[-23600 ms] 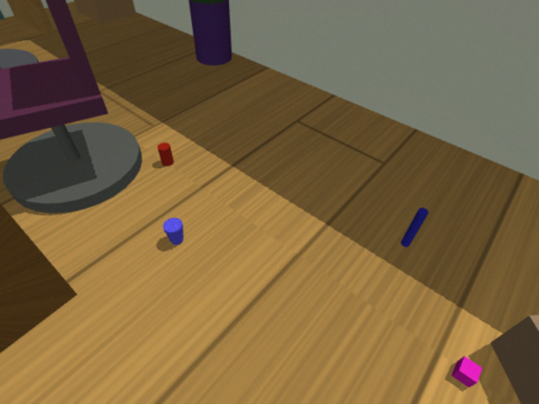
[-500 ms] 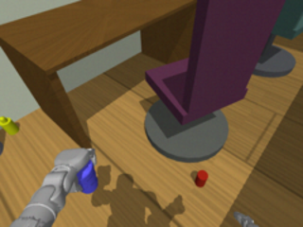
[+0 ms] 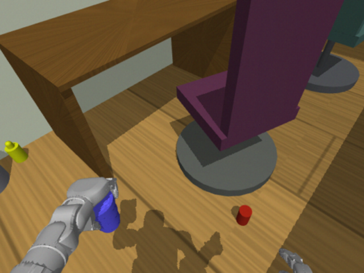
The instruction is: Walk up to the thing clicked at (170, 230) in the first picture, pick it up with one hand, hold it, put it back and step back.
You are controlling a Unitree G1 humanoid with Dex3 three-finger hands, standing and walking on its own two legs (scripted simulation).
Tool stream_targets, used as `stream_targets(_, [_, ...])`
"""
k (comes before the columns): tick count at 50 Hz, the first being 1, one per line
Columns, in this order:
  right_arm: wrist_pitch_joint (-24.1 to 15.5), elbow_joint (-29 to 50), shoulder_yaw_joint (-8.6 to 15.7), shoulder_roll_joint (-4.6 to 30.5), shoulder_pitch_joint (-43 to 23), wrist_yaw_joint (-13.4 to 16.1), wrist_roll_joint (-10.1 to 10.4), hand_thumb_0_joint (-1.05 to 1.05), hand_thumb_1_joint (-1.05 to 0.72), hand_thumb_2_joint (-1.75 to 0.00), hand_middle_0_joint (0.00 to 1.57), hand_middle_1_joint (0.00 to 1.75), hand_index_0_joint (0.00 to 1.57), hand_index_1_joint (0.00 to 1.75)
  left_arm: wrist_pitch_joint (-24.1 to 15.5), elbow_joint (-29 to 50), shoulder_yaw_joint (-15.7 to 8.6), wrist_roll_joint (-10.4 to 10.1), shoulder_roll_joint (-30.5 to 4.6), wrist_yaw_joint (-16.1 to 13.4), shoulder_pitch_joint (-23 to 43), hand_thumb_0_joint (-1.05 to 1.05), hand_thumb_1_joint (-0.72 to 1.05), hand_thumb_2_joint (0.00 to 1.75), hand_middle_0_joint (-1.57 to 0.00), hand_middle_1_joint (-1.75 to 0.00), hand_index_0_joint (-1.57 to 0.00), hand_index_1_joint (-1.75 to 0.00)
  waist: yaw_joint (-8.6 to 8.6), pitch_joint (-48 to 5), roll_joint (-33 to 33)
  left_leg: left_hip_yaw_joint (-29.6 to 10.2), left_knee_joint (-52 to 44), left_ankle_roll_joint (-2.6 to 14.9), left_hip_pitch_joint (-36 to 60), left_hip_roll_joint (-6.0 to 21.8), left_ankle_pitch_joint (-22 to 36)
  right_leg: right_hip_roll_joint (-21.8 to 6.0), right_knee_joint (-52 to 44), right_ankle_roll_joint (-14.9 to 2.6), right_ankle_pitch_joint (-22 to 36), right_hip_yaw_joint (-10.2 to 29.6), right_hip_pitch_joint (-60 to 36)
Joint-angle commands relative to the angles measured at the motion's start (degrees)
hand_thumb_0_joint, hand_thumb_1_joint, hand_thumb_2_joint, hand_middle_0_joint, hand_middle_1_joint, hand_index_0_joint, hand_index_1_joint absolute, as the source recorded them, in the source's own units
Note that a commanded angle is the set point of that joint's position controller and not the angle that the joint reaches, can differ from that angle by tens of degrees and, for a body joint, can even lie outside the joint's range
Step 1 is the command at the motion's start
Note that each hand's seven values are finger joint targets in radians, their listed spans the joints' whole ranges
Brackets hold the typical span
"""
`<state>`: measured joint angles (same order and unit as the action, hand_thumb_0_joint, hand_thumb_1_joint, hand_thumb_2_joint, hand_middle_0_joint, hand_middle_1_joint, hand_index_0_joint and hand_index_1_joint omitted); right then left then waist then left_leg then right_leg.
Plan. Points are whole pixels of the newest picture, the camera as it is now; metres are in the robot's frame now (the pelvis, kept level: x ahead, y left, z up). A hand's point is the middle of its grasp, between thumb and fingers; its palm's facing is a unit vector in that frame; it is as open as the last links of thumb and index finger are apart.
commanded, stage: hold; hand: left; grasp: from above
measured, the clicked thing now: (103, 213) +0.30 +0.22 -0.08
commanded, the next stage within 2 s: crouch in 0.30 s
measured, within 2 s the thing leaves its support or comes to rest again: neither
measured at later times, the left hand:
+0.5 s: hand (95, 205) +0.30 +0.22 -0.04, palm faces -0.46 -0.07 -0.88, open 10.2 cm
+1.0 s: hand (108, 223) +0.32 +0.24 -0.19, palm faces -0.45 +0.02 -0.89, open 10.2 cm
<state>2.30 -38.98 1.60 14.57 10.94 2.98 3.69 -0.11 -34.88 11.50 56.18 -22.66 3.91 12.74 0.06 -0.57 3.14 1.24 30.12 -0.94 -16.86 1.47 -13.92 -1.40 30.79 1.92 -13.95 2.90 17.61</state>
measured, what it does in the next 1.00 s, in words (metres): lowers itself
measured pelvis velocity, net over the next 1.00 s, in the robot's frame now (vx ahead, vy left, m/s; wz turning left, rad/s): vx -0.01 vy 0.01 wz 0.02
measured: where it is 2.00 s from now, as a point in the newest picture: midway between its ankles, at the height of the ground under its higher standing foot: outside the picture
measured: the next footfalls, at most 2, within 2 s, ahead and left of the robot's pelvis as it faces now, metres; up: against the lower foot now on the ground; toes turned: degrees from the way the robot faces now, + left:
none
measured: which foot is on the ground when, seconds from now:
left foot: down 0.00-1.00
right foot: down 0.00-1.00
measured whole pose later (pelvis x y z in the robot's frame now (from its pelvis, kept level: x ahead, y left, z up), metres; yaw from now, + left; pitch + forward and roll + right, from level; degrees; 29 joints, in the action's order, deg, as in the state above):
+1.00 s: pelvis -0.01 +0.01 -0.08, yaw +1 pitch +18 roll -1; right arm 2.0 -41.8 4.9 15.5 13.8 -0.1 -0.7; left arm -3.7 -62.6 7.8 67.6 -20.7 -19.5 26.3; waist -4.2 -6.6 0.3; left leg -1.2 62.6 -0.7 -54.2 1.6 -26.3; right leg -0.9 60.7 2.7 -25.6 1.6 53.0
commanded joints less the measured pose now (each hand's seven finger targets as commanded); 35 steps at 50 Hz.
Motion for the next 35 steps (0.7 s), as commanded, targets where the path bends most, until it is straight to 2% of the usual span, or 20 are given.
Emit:
stream_targets(1, [-2.5, 7.8, 2.2, 7.0, -5.4, 0.6, -0.4, 0.0, -0.92, -0.91, 0.2, 0.3, 0.2, 0.3, -0.4, 12.5, -7.2, 0.4, -12.5, -3.4, 21.2, 0.0, 0.39, 1.1, -0.77, -1.08, -0.8, -1.06, -0.22, -13.8, -2.1, 0.4, -4.3, 1.45, 7.1, -2.4, 7.0, 2.7, -5.8, -1.99, 5.2, -2.3, -2.4])
stream_targets(3, [-2.4, 7.8, 2.4, 7.3, -5.6, 0.6, -0.2, 0.0, -0.92, -0.91, 0.2, 0.3, 0.2, 0.3, -0.5, 14.1, -7.1, 0.3, -12.9, -3.6, 21.7, 0.0, 0.42, 1.1, -0.78, -1.08, -0.81, -1.06, 0.22, -15.5, -1.7, 0.6, -4.0, 1.45, 8.1, -2.5, 8.7, 2.6, -5.5, -1.91, 6.9, -2.2, -3.4])
stream_targets(5, [-2.3, 7.4, 2.5, 7.5, -5.3, 0.7, -0.4, 0.0, -0.92, -0.91, 0.2, 0.3, 0.2, 0.3, -0.6, 14.7, -8.6, 0.5, -14.6, -3.9, 23.1, 0.0, 0.39, 1.11, -0.77, -1.09, -0.79, -1.07, 0.3, -16.1, -0.5, 0.6, -4.0, 1.37, 8.5, -2.5, 9.3, 2.6, -5.5, -1.99, 7.5, -2.2, -3.6])
stream_targets(7, [-2.3, 7.1, 2.4, 7.2, -5.4, 0.7, -0.4, 0.0, -0.92, -0.91, 0.2, 0.3, 0.2, 0.3, -0.4, 12.2, -7.0, 0.7, -12.6, -4.0, 22.4, 0.0, 0.4, 1.1, -0.77, -1.1, -0.8, -1.07, -0.4, -14.5, -1.2, 0.6, -4.2, 1.35, 8.3, -2.3, 8.2, 2.8, -5.7, -2.05, 6.5, -2.3, -2.4])
stream_targets(10, [-2.2, 7.1, 2.5, 7.2, -5.6, 0.6, -0.3, 0.0, -0.92, -0.91, 0.2, 0.3, 0.2, 0.3, -0.3, 11.0, -7.7, 0.4, -13.0, -4.2, 20.3, 0.0, 0.43, 1.12, -0.79, -1.12, -0.82, -1.09, 0.39, -13.7, -1.8, 0.5, -4.6, 1.35, 7.1, -2.4, 7.9, 2.8, -5.9, -2.06, 6.2, -2.4, -3.3])
stream_targets(13, [-2.0, 7.7, 2.7, 7.2, -5.5, 0.6, -0.2, 0.0, -0.91, -0.91, 0.2, 0.3, 0.2, 0.3, -0.2, 11.8, -6.4, 0.6, -11.8, -3.4, 19.0, 0.0, 0.42, 1.12, -0.79, -1.09, -0.81, -1.07, 0.15, -14.3, -2.6, 0.5, -4.5, 1.5, 7.8, -2.4, 9.6, 2.7, -5.7, -2.02, 7.7, -2.5, -4.0])
stream_targets(14, [-1.9, 7.5, 2.8, 7.2, -5.3, 0.7, -0.2, 0.0, -0.92, -0.91, 0.2, 0.3, 0.2, 0.3, -0.4, 13.7, -7.5, 0.5, -13.2, -3.4, 20.8, 0.0, 0.41, 1.12, -0.78, -1.1, -0.81, -1.08, 0.56, -15.5, -1.3, 0.6, -4.3, 1.48, 8.2, -2.5, 10.3, 2.6, -5.7, -2.01, 8.6, -2.3, -4.2])
stream_targets(16, [-1.8, 7.3, 2.7, 7.3, -5.3, 0.7, -0.2, 0.0, -0.91, -0.91, 0.2, 0.3, 0.2, 0.3, -0.6, 13.3, -7.1, 0.3, -13.3, -3.3, 22.7, 0.0, 0.42, 1.11, -0.78, -1.11, -0.81, -1.08, 0.0, -14.9, -1.1, 0.4, -4.5, 1.33, 8.5, -2.3, 9.9, 2.8, -5.8, -2.14, 8.1, -2.5, -3.5])
stream_targets(18, [-1.8, 7.5, 2.8, 7.3, -5.1, 0.7, -0.2, 0.0, -0.92, -0.91, 0.2, 0.3, 0.2, 0.3, -0.5, 13.2, -6.7, 0.3, -12.2, -3.4, 20.8, 0.0, 0.42, 1.1, -0.79, -1.08, -0.81, -1.06, -0.04, -14.9, -1.7, 0.5, -4.6, 1.41, 8.9, -2.4, 9.7, 2.7, -6.0, -2.12, 8.0, -2.4, -3.7])
stream_targets(19, [-1.8, 7.4, 2.7, 7.2, -5.0, 0.8, -0.2, 0.0, -0.91, -0.91, 0.2, 0.3, 0.2, 0.3, -0.5, 13.5, -7.7, 0.2, -13.1, -3.6, 20.9, 0.0, 0.43, 1.1, -0.79, -1.09, -0.82, -1.07, 0.35, -15.4, -1.5, 0.4, -4.4, 1.42, 8.7, -2.4, 10.5, 2.8, -5.9, -2.05, 8.7, -2.5, -3.8])
stream_targets(20, [-1.7, 7.5, 2.7, 7.2, -5.0, 0.8, -0.3, 0.0, -0.93, -0.92, 0.2, 0.3, 0.2, 0.3, -0.5, 12.5, -7.7, 0.2, -13.2, -3.7, 20.9, 0.0, 0.48, 1.03, -0.79, -1.15, -0.85, -1.09, 0.05, -15.0, -1.8, 0.5, -4.4, 1.45, 8.5, -2.4, 10.2, 2.7, -6.0, -2.01, 8.5, -2.5, -3.9])
stream_targets(21, [-1.8, 7.5, 2.6, 7.0, -5.4, 0.7, -0.2, 0.0, -0.89, -0.9, 0.2, 0.3, 0.2, 0.3, -0.6, 12.8, -7.3, 0.3, -12.7, -3.7, 20.3, 0.0, 0.4, 1.03, -0.71, -1.1, -0.77, -1.06, 0.37, -14.5, -1.8, 0.5, -4.5, 1.41, 8.3, -2.4, 10.4, 2.7, -6.0, -2.08, 8.5, -2.6, -4.3])
stream_targets(23, [-1.6, 7.5, 2.8, 7.0, -5.0, 0.7, -0.1, 0.0, -0.9, -0.9, 0.2, 0.3, 0.2, 0.3, -0.8, 12.4, -7.5, 1.1, -12.7, -4.0, 19.5, 0.0, 0.32, 1.11, -0.68, -1.11, -0.71, -1.09, 0.24, -15.2, -1.5, 0.7, -4.2, 1.47, 8.4, -2.6, 11.1, 2.6, -5.7, -2.05, 9.5, -2.5, -4.3])
stream_targets(25, [-1.4, 7.5, 2.9, 7.0, -4.9, 0.5, -0.2, 0.0, -0.9, -0.9, 0.2, 0.3, 0.2, 0.3, -0.9, 10.3, -6.4, 1.2, -10.7, -4.5, 16.5, 0.0, 0.31, 1.1, -0.66, -1.12, -0.7, -1.09, 0.19, -13.1, -3.0, 0.3, -4.3, 1.31, 7.5, -2.4, 11.1, 2.7, -5.5, -2.18, 9.1, -2.9, -3.8])
stream_targets(27, [-1.0, 7.2, 3.2, 7.0, -4.3, 0.5, -0.3, 0.0, -0.9, -0.9, 0.2, 0.3, 0.2, 0.3, -1.2, 9.5, -7.1, 2.0, -11.1, -5.6, 16.3, 0.0, 0.29, 1.09, -0.66, -1.11, -0.69, -1.08, -0.14, -13.1, -3.1, 0.5, -3.6, 1.4, 7.1, -2.7, 11.7, 2.5, -5.2, -2.07, 10.0, -2.7, -3.2])
stream_targets(29, [-0.8, 6.7, 3.3, 7.0, -3.5, 0.3, -0.5, 0.0, -0.9, -0.9, 0.2, 0.3, 0.2, 0.3, -1.6, 8.5, -6.5, 2.7, -10.0, -7.3, 16.7, 0.0, 0.29, 1.1, -0.66, -1.1, -0.69, -1.07, -0.74, -13.3, -4.1, 0.4, -2.7, 1.37, 6.6, -2.7, 12.2, 2.5, -4.6, -1.93, 10.7, -2.8, -2.6])
stream_targets(33, [-0.3, 5.0, 3.8, 7.3, -2.0, -0.4, -1.3, 0.0, -0.89, -0.9, 0.2, 0.3, 0.2, 0.3, -2.1, 2.6, -6.6, 4.4, -9.4, -12.2, 19.5, 0.0, 0.3, 1.11, -0.67, -1.11, -0.7, -1.08, -1.39, -13.2, -3.2, 0.2, -0.5, 0.86, 4.1, -2.5, 10.4, 2.4, -2.4, -2.21, 8.7, -3.1, 1.1])
stream_targets(35, [-0.2, 4.0, 4.2, 7.6, -1.0, -0.7, -1.8, 0.0, -0.89, -0.9, 0.2, 0.3, 0.2, 0.3, -2.3, -0.4, -6.2, 5.6, -9.4, -14.5, 22.7, 0.0, 0.3, 1.1, -0.67, -1.11, -0.7, -1.08, -2.39, -14.5, -3.3, 0.2, 2.0, 0.84, 2.3, -2.5, 10.5, 2.3, -0.4, -2.05, 9.1, -3.0, 3.4])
